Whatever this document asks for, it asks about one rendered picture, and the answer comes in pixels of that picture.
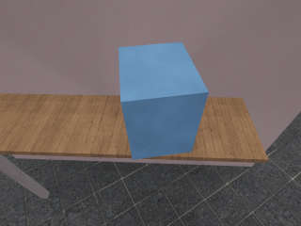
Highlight table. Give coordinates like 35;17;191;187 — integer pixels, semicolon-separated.
0;93;269;199

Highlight carton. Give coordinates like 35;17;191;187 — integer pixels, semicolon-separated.
119;41;209;160

